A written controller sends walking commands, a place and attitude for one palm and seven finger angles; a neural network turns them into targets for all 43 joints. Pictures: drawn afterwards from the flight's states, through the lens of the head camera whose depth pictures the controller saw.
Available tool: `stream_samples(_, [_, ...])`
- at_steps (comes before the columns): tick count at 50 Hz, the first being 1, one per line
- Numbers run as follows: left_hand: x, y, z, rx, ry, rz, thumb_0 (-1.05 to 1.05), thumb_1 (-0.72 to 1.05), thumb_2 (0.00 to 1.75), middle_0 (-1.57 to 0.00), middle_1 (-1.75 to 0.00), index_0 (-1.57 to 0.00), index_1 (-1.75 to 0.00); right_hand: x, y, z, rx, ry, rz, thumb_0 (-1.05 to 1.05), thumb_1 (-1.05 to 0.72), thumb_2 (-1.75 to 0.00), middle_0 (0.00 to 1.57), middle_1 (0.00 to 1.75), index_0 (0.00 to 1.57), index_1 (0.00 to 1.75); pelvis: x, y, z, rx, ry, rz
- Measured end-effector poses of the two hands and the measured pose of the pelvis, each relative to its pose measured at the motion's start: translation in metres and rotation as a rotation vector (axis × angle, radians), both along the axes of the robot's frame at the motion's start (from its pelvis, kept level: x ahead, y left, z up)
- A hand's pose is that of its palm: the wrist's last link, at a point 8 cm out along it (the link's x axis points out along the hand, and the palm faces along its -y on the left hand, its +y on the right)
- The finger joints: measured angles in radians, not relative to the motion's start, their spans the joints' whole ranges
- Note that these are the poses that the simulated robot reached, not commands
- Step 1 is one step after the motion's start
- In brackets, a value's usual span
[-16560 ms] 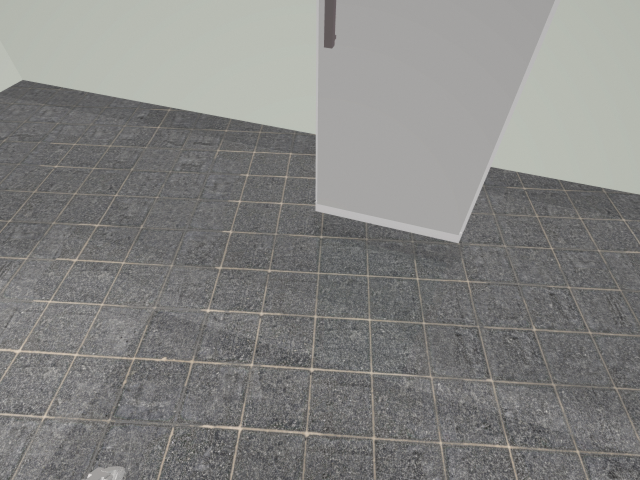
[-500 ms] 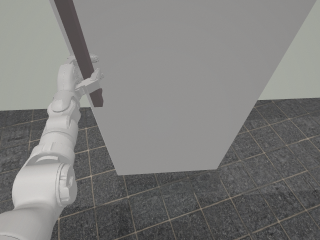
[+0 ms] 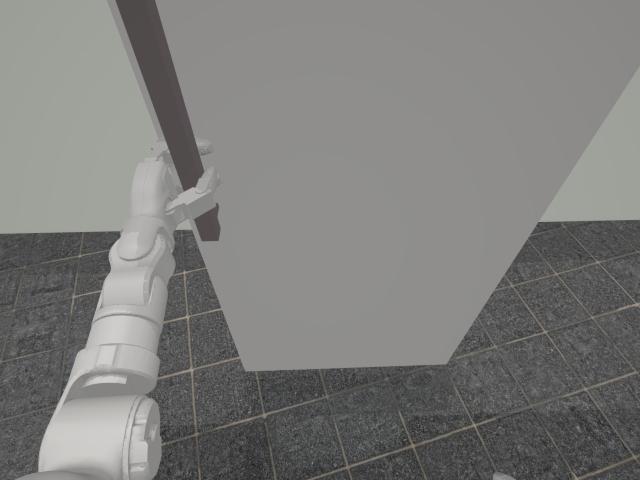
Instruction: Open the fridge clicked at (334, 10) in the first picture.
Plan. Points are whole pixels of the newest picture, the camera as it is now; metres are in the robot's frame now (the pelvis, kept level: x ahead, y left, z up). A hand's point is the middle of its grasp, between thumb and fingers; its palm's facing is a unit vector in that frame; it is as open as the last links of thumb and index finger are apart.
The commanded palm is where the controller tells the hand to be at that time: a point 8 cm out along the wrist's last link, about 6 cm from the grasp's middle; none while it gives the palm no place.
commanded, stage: pull the door a little, standing still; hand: left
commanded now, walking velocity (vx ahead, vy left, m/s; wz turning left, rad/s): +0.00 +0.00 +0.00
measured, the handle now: (182, 120) +0.48 +0.18 +0.21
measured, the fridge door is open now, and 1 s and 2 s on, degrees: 0 14 46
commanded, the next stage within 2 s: walk backward, drawing the door open in 0.34 s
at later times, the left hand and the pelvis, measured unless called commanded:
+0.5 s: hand (203, 229) +0.37 +0.14 +0.14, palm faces +0.03 -0.99 -0.10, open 6.6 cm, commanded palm +0.34 +0.19 +0.14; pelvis +0.05 -0.01 +0.01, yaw -7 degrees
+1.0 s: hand (215, 284) +0.30 +0.12 +0.13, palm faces +0.23 -0.95 -0.22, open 6.8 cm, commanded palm +0.25 +0.16 +0.14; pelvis +0.04 -0.05 +0.00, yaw +2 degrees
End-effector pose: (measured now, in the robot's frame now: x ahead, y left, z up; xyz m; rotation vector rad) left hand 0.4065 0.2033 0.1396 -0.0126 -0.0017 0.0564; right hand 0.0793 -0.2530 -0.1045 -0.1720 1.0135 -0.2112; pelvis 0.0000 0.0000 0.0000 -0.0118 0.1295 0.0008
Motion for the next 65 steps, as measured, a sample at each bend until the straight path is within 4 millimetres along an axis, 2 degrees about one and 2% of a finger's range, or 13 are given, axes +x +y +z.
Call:
stream_samples(6, [-0.001,-0.001,0.001,0.010,0.018,0.016,0.01,0.70,0.77,-0.33,-1.40,-0.34,-1.40,0.021,0.003,0.002,0.017,-0.037,0.021,0.01,-0.90,-0.90,0.20,0.30,0.20,0.30,0.004,-0.001,0.002,0.002,0.000,0.002])
stream_samples(15, [-0.012,-0.002,0.001,0.015,0.006,0.006,0.01,0.72,0.75,-0.26,-1.38,-0.26,-1.38,0.039,0.004,0.011,0.051,-0.091,0.002,0.01,-0.90,-0.90,0.20,0.30,0.20,0.30,0.021,-0.005,0.008,0.010,-0.019,-0.037])
stream_samples(19, [-0.026,-0.004,0.000,0.026,-0.009,-0.010,0.00,0.73,0.75,-0.25,-1.36,-0.23,-1.37,0.053,0.002,0.017,0.056,-0.126,-0.015,0.01,-0.90,-0.90,0.20,0.30,0.20,0.30,0.035,-0.006,0.010,0.010,-0.028,-0.079])
stream_samples(24, [-0.053,-0.007,0.002,0.070,-0.033,-0.032,0.00,0.71,0.74,-0.26,-1.33,-0.21,-1.34,0.085,-0.001,0.024,0.044,-0.188,-0.021,0.01,-0.90,-0.90,0.20,0.30,0.20,0.30,0.052,-0.007,0.010,0.012,-0.037,-0.120])
stream_samples(27, [-0.065,-0.007,0.003,0.175,-0.058,-0.016,-0.03,0.64,0.73,-0.30,-1.34,-0.24,-1.35,0.105,-0.001,0.029,0.005,-0.189,0.009,0.01,-0.90,-0.90,0.20,0.30,0.20,0.30,0.055,-0.007,0.013,0.018,-0.051,-0.107])
stream_samples(32, [-0.080,-0.011,0.006,0.233,-0.040,0.033,-0.05,0.60,0.73,-0.37,-1.36,-0.28,-1.37,0.132,0.002,0.040,0.001,-0.232,0.042,0.01,-0.90,-0.90,0.20,0.30,0.20,0.30,0.058,-0.010,0.019,0.020,-0.083,-0.103])
stream_samples(36, [-0.091,-0.018,0.007,0.270,-0.030,0.088,-0.07,0.59,0.75,-0.38,-1.34,-0.27,-1.39,0.146,0.006,0.036,0.043,-0.280,0.080,0.01,-0.90,-0.90,0.20,0.30,0.20,0.30,0.059,-0.021,0.015,0.035,-0.100,-0.072])
stream_samples(41, [-0.108,-0.025,0.006,0.293,-0.030,0.138,-0.08,0.59,0.77,-0.39,-1.34,-0.24,-1.39,0.151,0.005,0.021,0.081,-0.251,0.109,0.01,-0.90,-0.90,0.20,0.30,0.20,0.30,0.056,-0.036,0.010,0.048,-0.078,-0.033])
stream_samples(46, [-0.126,-0.032,0.004,0.275,-0.064,0.159,-0.08,0.59,0.76,-0.40,-1.36,-0.25,-1.40,0.145,0.001,0.009,0.048,-0.186,0.159,0.01,-0.90,-0.90,0.20,0.30,0.20,0.30,0.045,-0.044,0.006,0.057,-0.083,0.017])
stream_samples(49, [-0.136,-0.037,0.001,0.252,-0.100,0.163,-0.08,0.59,0.76,-0.41,-1.37,-0.25,-1.39,0.141,-0.003,0.002,0.024,-0.187,0.159,0.01,-0.90,-0.90,0.20,0.30,0.21,0.30,0.043,-0.047,-0.003,0.042,-0.107,0.018])
stream_samples(57, [-0.174,-0.059,0.002,0.266,-0.070,0.252,-0.07,0.61,0.76,-0.39,-1.35,-0.22,-1.39,0.124,-0.018,0.011,0.055,-0.165,0.255,0.01,-0.90,-0.90,0.20,0.30,0.20,0.30,0.031,-0.093,0.007,0.019,-0.150,0.178])
stream_samples(62, [-0.203,-0.079,0.001,0.287,-0.081,0.348,-0.08,0.60,0.77,-0.41,-1.36,-0.21,-1.39,0.139,-0.044,0.004,0.076,-0.199,0.322,0.01,-0.90,-0.90,0.21,0.30,0.21,0.30,0.030,-0.134,-0.003,0.020,-0.147,0.237])
stream_samples(65, [-0.221,-0.091,0.001,0.288,-0.071,0.395,-0.07,0.60,0.78,-0.41,-1.36,-0.22,-1.39,0.151,-0.063,0.001,0.046,-0.198,0.359,0.01,-0.90,-0.90,0.21,0.30,0.21,0.30,0.025,-0.150,-0.004,0.026,-0.141,0.304])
